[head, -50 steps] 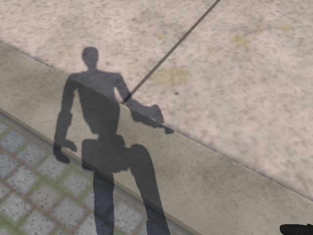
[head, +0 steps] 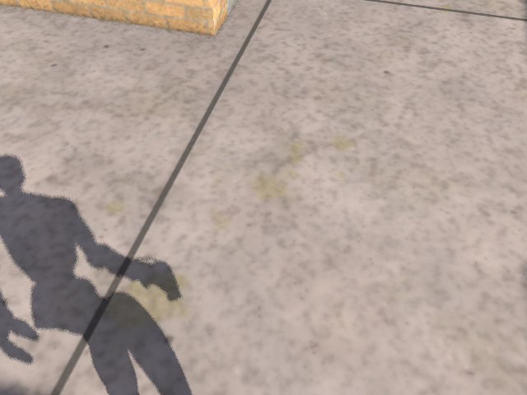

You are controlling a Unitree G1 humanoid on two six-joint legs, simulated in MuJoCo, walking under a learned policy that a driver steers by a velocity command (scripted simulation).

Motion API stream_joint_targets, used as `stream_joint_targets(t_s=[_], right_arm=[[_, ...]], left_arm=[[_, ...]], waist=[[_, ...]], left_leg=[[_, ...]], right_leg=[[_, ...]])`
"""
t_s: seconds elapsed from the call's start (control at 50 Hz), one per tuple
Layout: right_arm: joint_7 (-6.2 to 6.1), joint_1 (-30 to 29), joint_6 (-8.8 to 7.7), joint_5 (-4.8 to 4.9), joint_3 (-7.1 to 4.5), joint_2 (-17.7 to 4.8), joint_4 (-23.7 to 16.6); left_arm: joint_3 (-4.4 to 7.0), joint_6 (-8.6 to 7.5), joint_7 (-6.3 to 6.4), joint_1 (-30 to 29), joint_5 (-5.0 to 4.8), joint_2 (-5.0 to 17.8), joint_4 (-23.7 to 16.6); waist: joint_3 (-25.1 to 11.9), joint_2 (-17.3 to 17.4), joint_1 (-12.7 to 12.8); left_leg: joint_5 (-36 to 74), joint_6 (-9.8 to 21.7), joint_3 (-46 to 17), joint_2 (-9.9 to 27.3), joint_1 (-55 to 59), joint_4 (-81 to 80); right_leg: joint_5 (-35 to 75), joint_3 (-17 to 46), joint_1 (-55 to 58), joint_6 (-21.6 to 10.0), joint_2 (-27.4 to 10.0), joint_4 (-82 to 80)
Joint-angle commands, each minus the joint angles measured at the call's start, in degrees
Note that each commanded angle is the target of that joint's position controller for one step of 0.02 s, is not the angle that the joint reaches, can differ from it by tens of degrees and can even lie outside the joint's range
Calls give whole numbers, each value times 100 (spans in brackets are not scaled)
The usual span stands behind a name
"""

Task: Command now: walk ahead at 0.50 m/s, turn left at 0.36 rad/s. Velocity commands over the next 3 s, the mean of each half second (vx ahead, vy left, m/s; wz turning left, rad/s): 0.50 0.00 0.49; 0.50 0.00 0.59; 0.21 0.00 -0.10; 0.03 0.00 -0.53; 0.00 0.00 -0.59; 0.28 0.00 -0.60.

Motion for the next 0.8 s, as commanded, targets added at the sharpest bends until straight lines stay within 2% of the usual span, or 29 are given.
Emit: stream_joint_targets(t_s=[0.02,0.06,0.12,0.14,0.18,0.2,0.22,0.24,0.26,0.28,0.32,0.38,0.4,0.44,0.46,0.48,0.54,0.56,0.58,0.6,0.62,0.64,0.66,0.68,0.7,0.72,0.74,0.76,0.8], right_arm=[[58,-245,19,13,-16,-151,-346],[26,-98,26,-20,-64,-274,-392],[-25,22,-89,-107,-240,-619,-419],[-48,-170,-113,33,-302,-752,-525],[-130,590,-258,252,-480,-1068,-365],[-297,1331,-312,233,-605,-1384,-221],[-412,2269,-242,103,-591,-1422,-59],[-360,3164,-292,18,-529,-1166,304],[-344,2807,-414,88,-547,-1100,313],[-296,2274,-437,143,-415,-752,304],[-175,1349,-336,60,-137,-281,150],[-251,343,-271,4,-70,-405,-275],[-366,511,-347,-78,46,-97,-296],[-449,828,-345,-67,-11,-457,-200],[-366,1184,-318,-88,-59,-728,-64],[-274,1423,-332,-108,-53,-789,13],[-173,2431,-328,99,-14,-631,219],[-617,1823,28,865,-274,-662,157],[-830,1890,267,823,-258,-682,189],[-878,2194,386,670,-236,-469,271],[-828,2259,415,559,-194,-220,278],[-725,2646,351,598,-116,76,185],[-698,2943,207,756,-78,-113,-105],[-667,2496,105,883,-83,-236,-404],[-777,1160,184,838,-187,-436,-642],[-828,547,235,879,-241,-541,-937],[-831,462,341,746,-235,-439,-1006],[-785,266,429,655,-243,-221,-1091],[-711,381,424,635,-342,-282,-1219]], left_arm=[[106,-79,-125,-306,94,786,-333],[93,-100,-173,-414,190,839,-278],[94,-121,-62,-696,143,993,-416],[159,-96,-40,-673,24,1161,-341],[243,-66,-53,-443,74,1406,-219],[128,-69,-79,409,315,864,-174],[-100,-115,-258,616,460,267,-319],[-54,-136,-440,-1080,5,557,-779],[-54,-168,-336,-2052,-194,511,-1077],[5,-139,-179,-2106,-139,798,-1083],[-102,-23,-8,-1627,129,524,-990],[-222,196,-49,-1225,247,280,-1064],[-226,137,-92,-1345,293,365,-1071],[-281,150,-162,-1554,72,241,-1196],[-295,218,-194,-1867,-62,221,-1371],[-274,292,-212,-2013,-48,370,-1491],[-230,363,-161,-2591,130,613,-1695],[68,100,-59,-2760,-819,788,-1678],[51,-54,-53,-2535,-901,757,-1529],[122,-148,-75,-2103,-739,706,-1336],[200,-165,-78,-1106,-633,715,-1038],[312,-122,-56,327,-611,900,-682],[454,-48,-102,856,-754,1397,-482],[596,53,-69,819,-800,1718,-296],[450,163,93,378,-658,1026,-357],[336,167,209,-136,-467,893,-452],[193,134,218,-612,-437,589,-406],[104,109,205,-782,-485,266,-242],[87,59,157,-1512,-387,359,-370]], waist=[[366,-492,-249],[438,-571,-434],[385,-489,-555],[471,-472,-553],[172,-360,-784],[-847,523,-575],[-2040,1319,-840],[-1065,806,-1734],[161,513,-1712],[133,100,-1378],[256,-340,-438],[59,-34,-6],[53,-201,-220],[151,-325,-420],[290,-157,-522],[400,-65,-522],[744,-160,-1007],[738,55,-999],[618,-41,-953],[223,-157,-911],[-313,-441,-509],[-1363,-1141,15],[-2119,-1906,72],[-1971,-2119,105],[-941,-567,270],[-389,-517,177],[151,-142,-122],[747,-437,-298],[1052,-618,-718]], left_leg=[[890,-26,-11,-67,800,-514],[1154,75,-294,-23,793,-172],[181,269,180,-334,1296,69],[-382,306,210,-420,1404,-592],[-348,521,744,-1101,2938,-1226],[884,1268,-183,-836,4999,-887],[377,2570,-2755,402,7066,-1812],[-1209,2135,-3916,548,7034,-2861],[-1351,1828,-3681,715,5892,-2801],[-1233,1950,-3603,675,4834,-2565],[-1012,1859,-3066,553,2772,-2603],[-1254,1553,-2053,-171,835,-2544],[-1561,1370,-1792,-479,967,-2309],[-2264,1008,-1028,-1041,9,-1749],[-2600,1063,-1182,-987,-483,-1787],[-3003,1127,-1621,-813,-438,-1526],[-3393,1254,-2567,-616,1588,-566],[-2078,1101,-2615,-721,2235,-288],[-1688,915,-2398,-822,2556,453],[-1803,774,-2097,-1021,2287,1235],[-3101,567,-1602,-1267,1217,2479],[-4858,213,-1138,-1503,-1055,4547],[-4614,20,-1154,-1201,-1989,6474],[-3853,-113,-803,-795,-2966,7143],[-2963,-142,-330,-654,-3360,7237],[-2414,-264,-348,-466,-3141,6888],[-2220,-318,-579,-266,-2612,6342],[-2131,-269,-891,-126,-2487,5917],[-1125,-304,-796,-76,-1121,3318]], right_leg=[[1855,197,-875,-1022,-1594,-693],[1982,209,-538,-968,-1855,-443],[2655,-174,-217,-665,-1730,200],[3247,-253,47,-564,-1787,485],[4289,-574,-63,-390,-1468,2139],[2843,-537,-1194,12,-1139,3918],[-2076,-143,-2937,504,-75,5675],[-2383,920,-4700,221,299,6429],[-1973,1418,-5454,93,-110,6471],[-1666,1647,-4921,184,-332,6459],[-1071,1661,-3829,124,-646,5723],[54,1273,-2555,144,-633,5043],[1562,1545,-2715,148,-698,4237],[3295,946,-1321,233,-488,2305],[3378,683,-733,403,-349,2342],[3132,845,-702,477,-406,2376],[2481,1131,-1793,538,-421,799],[2839,1634,-2148,358,-399,-91],[3709,1453,-1821,299,-540,-652],[4102,1225,-978,251,-605,-304],[4868,1277,560,159,-915,696],[5350,1914,3475,-319,-1909,2389],[3411,3509,4050,-1138,-2891,2226],[553,4401,3811,-1717,-3389,1316],[-1537,4092,2689,-1428,-2994,355],[-1481,4127,1747,-1555,-3040,120],[-912,3695,509,-1428,-2850,-31],[-576,3046,-289,-1047,-2554,-44],[231,1338,-1912,-458,-1602,-405]])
